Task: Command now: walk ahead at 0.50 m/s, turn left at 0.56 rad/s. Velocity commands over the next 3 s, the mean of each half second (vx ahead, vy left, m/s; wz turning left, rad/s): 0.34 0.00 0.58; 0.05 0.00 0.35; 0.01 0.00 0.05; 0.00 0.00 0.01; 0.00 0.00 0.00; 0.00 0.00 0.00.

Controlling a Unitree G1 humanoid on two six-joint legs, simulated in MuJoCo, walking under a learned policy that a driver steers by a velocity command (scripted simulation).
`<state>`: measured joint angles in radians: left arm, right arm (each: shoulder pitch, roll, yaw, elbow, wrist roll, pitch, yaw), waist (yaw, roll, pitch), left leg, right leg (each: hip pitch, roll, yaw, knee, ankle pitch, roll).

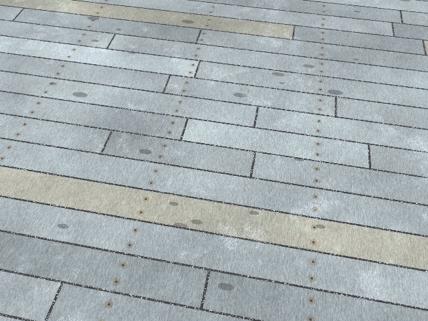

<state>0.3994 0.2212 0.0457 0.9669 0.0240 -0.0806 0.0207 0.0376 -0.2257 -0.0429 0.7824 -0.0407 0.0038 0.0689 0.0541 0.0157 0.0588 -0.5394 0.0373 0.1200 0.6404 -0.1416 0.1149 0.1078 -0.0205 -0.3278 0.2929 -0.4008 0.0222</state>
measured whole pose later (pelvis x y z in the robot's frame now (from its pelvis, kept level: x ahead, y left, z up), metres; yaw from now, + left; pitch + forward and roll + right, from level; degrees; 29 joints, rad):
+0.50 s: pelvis +0.23 +0.02 +0.01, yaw +18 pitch +1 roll +1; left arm 0.07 0.25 0.02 0.76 0.02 -0.02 0.01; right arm 0.34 -0.29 -0.08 0.84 -0.01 0.00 -0.01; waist -0.08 -0.03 0.07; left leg -0.11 -0.16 -0.16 0.45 -0.33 0.10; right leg -0.53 -0.01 0.04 0.67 -0.18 0.02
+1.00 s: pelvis +0.27 +0.02 +0.01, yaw +28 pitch -1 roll +0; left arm 0.24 0.27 0.03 0.83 0.01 0.04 0.00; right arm 0.20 -0.24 -0.01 0.82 -0.03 0.05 0.00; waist 0.02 -0.03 0.04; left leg -0.20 -0.04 -0.03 0.49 -0.26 0.04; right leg -0.33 -0.02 -0.07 0.52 -0.25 -0.01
